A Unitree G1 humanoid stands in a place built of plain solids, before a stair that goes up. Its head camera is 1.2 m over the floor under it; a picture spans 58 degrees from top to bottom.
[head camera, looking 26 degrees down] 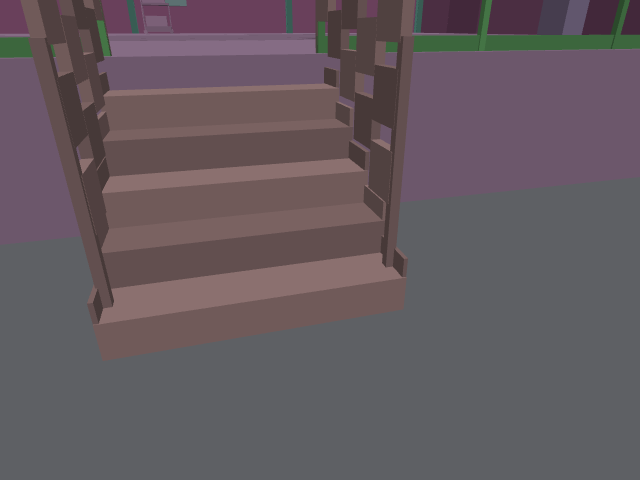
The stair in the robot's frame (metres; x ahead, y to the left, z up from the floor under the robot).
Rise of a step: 0.18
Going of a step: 0.26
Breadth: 1.32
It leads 16 degrees to the left of straight ahead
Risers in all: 6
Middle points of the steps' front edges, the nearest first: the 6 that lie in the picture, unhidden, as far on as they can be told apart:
1.53 0.24 0.18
1.78 0.31 0.35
2.03 0.38 0.53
2.28 0.45 0.71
2.53 0.52 0.88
2.78 0.59 1.06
